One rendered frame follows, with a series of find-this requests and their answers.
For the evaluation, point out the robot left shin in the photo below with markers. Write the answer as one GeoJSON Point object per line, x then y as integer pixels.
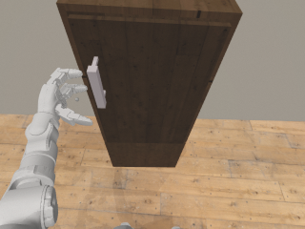
{"type": "Point", "coordinates": [125, 223]}

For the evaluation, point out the robot left forearm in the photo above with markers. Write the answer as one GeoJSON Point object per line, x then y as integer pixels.
{"type": "Point", "coordinates": [39, 159]}

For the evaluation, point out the handle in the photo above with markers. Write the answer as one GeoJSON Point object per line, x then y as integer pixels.
{"type": "Point", "coordinates": [96, 84]}

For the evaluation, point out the left robot upper arm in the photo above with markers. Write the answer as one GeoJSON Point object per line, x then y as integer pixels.
{"type": "Point", "coordinates": [29, 208]}

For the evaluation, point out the cupboard door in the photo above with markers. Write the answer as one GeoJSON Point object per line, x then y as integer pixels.
{"type": "Point", "coordinates": [154, 71]}

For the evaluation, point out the robot left hand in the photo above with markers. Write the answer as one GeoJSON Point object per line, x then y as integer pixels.
{"type": "Point", "coordinates": [50, 96]}

